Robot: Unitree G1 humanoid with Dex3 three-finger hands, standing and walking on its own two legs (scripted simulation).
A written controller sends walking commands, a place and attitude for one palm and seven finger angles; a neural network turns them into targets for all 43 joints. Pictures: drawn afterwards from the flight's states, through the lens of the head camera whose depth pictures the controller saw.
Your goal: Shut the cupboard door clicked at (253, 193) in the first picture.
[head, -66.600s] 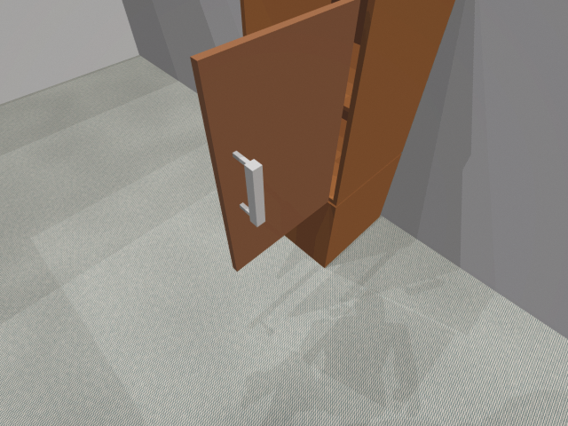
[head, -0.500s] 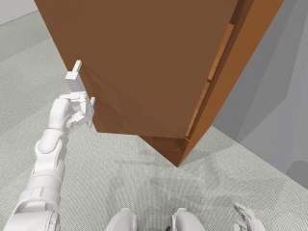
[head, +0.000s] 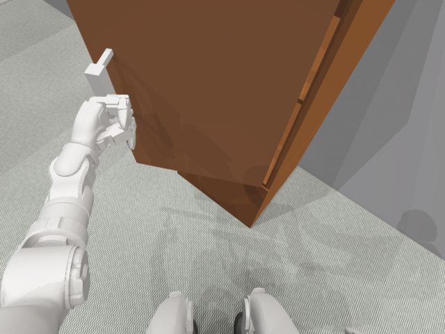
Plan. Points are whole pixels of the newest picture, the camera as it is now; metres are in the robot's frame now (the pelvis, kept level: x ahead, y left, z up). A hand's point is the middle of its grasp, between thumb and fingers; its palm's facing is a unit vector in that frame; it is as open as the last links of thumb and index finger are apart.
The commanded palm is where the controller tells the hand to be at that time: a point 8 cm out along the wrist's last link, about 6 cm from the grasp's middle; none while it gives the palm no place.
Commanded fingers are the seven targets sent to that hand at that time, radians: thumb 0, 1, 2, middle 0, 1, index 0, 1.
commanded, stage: push the door shut along its arc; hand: left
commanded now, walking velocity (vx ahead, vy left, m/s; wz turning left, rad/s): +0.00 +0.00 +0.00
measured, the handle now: (115, 96) +0.54 +0.20 +0.06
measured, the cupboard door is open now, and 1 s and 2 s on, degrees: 27 15 6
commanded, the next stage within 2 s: pull the fist back off the door in 1.14 s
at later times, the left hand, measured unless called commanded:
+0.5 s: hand (158, 101) +0.52 +0.11 +0.06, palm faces -0.35 -0.94 -0.03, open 3.1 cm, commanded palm +0.53 +0.15 +0.07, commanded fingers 0.00 0.90 0.90 -1.30 -1.50 -1.30 -1.50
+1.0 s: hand (169, 87) +0.56 +0.09 +0.07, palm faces -0.42 -0.91 -0.02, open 3.0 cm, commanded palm +0.58 +0.11 +0.07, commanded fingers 0.00 0.90 0.90 -1.30 -1.50 -1.30 -1.50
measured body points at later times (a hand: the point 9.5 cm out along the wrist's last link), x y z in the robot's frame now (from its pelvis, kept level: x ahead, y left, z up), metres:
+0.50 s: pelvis +0.00 +0.00 -0.02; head +0.15 +0.01 +0.41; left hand +0.54 +0.16 +0.07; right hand +0.01 -0.28 -0.13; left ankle +0.03 +0.09 -0.65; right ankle +0.04 -0.11 -0.65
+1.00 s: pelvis +0.00 -0.01 -0.03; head +0.17 +0.01 +0.39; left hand +0.58 +0.15 +0.07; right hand -0.01 -0.28 -0.13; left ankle +0.03 +0.09 -0.65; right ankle +0.04 -0.11 -0.65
